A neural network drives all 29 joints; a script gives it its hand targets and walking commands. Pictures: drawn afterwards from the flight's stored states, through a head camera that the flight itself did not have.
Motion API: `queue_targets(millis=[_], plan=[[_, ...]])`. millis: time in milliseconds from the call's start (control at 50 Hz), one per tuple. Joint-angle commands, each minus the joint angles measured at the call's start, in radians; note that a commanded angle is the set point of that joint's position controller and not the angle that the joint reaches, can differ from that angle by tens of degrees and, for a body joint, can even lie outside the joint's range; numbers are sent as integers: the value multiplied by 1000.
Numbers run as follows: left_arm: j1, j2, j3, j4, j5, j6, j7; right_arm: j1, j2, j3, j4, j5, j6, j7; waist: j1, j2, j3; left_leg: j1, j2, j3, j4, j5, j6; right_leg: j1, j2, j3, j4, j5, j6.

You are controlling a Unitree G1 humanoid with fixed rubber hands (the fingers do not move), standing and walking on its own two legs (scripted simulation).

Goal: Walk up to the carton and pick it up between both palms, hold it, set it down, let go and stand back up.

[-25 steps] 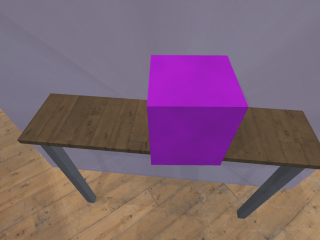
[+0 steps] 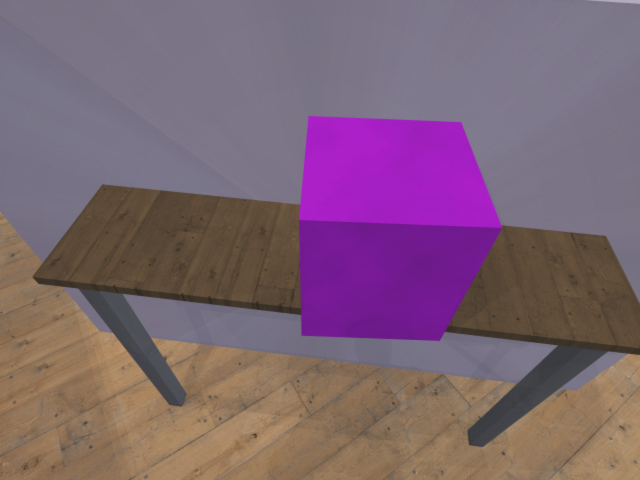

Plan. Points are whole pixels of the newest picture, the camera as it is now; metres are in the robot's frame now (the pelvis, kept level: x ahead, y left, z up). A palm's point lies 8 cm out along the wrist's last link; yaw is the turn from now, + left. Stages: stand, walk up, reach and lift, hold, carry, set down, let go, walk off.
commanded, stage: walk up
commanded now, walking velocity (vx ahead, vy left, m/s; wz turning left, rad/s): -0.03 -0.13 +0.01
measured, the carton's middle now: (377, 234) +0.44 -0.08 +0.06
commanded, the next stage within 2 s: stand in 0.62 s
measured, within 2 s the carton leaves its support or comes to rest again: neither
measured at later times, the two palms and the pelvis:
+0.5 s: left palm out of the picture +0.00 +0.12 -0.13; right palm out of the picture -0.03 -0.30 -0.15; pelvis +0.00 -0.09 +0.00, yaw +1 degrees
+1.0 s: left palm out of the picture -0.05 +0.08 -0.14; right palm out of the picture -0.02 -0.30 -0.14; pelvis -0.01 -0.11 +0.01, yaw +1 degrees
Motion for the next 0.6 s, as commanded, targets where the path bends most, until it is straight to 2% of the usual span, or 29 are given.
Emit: queue_targets(millis=[0, 40, 80, 120, 140, 160, 180, 200, 220, 240, 280, 320, 340, 400, 420, 440, 460, 480, 500, 520, 560, 580], plan=[[-22, 86, 17, -84, 16, -9, -5, 130, -247, -62, -9, 5, -5, -31, -36, 125, -18, 141, 402, -405, -263, 484, 214, -215, -40, 120, 267, -23, 25], [-21, 76, 15, -100, 17, -10, -8, 94, -237, -66, -5, 3, 1, -33, -11, 159, -23, 125, 355, -305, -243, 453, 195, -223, -49, 140, 255, 26, 46], [-22, 65, 11, -111, 7, -11, -7, 75, -206, -67, 0, -3, 4, -29, -10, 234, -36, 100, 299, -215, -226, 448, 173, -171, -46, 106, 112, 32, 57], [1, 62, 11, -116, 1, -11, -7, 44, -204, -75, 1, -8, 8, -23, -1, 272, -53, 54, 275, -174, -212, 430, 158, -71, -28, 49, -40, 18, 56], [30, 57, 11, -108, -4, -14, -7, 31, -206, -78, 1, -12, 11, -18, 13, 274, -61, 6, 261, -168, -209, 407, 144, 10, -21, 34, -132, 51, 50], [114, 26, 3, -79, -9, -23, -4, 7, -204, -77, 3, -7, 16, -10, 61, 262, -79, -51, 214, -120, -162, 326, 114, 140, -10, 9, -325, 186, 38], [164, 40, 1, -66, -2, -47, -6, 58, -138, -57, 43, 11, 25, 0, 88, 177, -90, -109, 77, -30, -46, 109, 66, 275, -47, 61, -499, 298, 26], [177, 143, 18, -74, 9, -67, -7, 140, -83, -44, 49, 14, 30, 7, 54, -109, -78, -247, 2, 9, 121, -216, 2, 328, -262, 312, -600, 295, 2], [143, 233, 26, -88, 0, -71, -2, 118, -42, -38, 25, 24, 48, -3, 69, -376, -53, -216, -15, -4, 197, -327, -15, 139, -399, 468, -637, 399, -92], [73, 161, 8, -99, 8, -74, -1, 80, -81, -45, 41, 30, 58, 1, 57, -261, -3, -147, 24, -60, 292, -275, -12, 66, -354, 406, -630, 332, -127], [-42, 94, -15, -118, 14, -73, 7, 72, -68, -43, 58, 23, 60, 23, 3, -149, 73, -142, 39, -63, 317, -169, -6, -4, -263, 296, -628, 220, -114], [-75, 86, -26, -125, 3, -79, 12, 103, -54, -39, 81, 7, 54, 28, -9, -135, 66, -94, 40, -17, 283, -112, -11, 12, -222, 214, -598, 354, -122], [-68, 69, -31, -117, 1, -83, 14, 122, -53, -35, 93, 7, 53, 26, -9, -113, 52, -81, 34, -5, 265, -108, -14, 35, -219, 191, -581, 417, -130], [-11, 56, -43, -75, 2, -91, 17, 81, -45, -20, 76, 17, 45, 14, 24, -119, 39, -33, 38, 13, 123, -120, -14, 108, -233, 188, -526, 591, -156], [4, 64, -45, -62, 1, -91, 16, 80, -45, -16, 75, 21, 41, 10, 26, -143, 32, -7, 35, 18, 39, -101, -10, 140, -228, 198, -506, 634, -159], [20, 67, -46, -52, 0, -90, 15, 101, -47, -12, 80, 25, 35, 8, 21, -123, 10, 32, 31, 22, -62, -33, -9, 158, -223, 200, -484, 653, -152], [25, 77, -44, -43, -2, -88, 15, 120, -48, -4, 87, 26, 28, 7, 12, -103, 9, 83, 40, 9, -178, 78, -4, 156, -226, 206, -470, 649, -136], [39, 67, -48, -37, -8, -87, 13, 129, -75, -7, 87, 24, 18, 7, 17, -46, 1, 156, 75, -33, -215, 194, 3, 124, -209, 203, -457, 618, -109], [48, 49, -50, -33, -15, -86, 11, 120, -89, -4, 85, 28, 10, 8, 34, 5, 4, 196, 108, -62, -221, 274, 10, 101, -160, 162, -458, 543, -84], [51, 21, -51, -20, -18, -84, 14, 77, -90, 2, 95, 32, 8, 11, 49, 132, 29, 148, 100, -65, -215, 289, 23, 127, -117, 129, -479, 446, -64], [33, 64, -43, -4, -18, -85, 13, 73, -56, 14, 101, 29, 2, 14, 30, 116, 49, 147, 94, -60, -237, 291, 17, 143, -108, 118, -477, 412, -58], [41, 75, -41, 5, -19, -86, 11, 71, -49, 17, 104, 25, 2, 10, 35, 81, 42, 165, 94, -53, -241, 278, 20, 141, -103, 118, -481, 415, -58]])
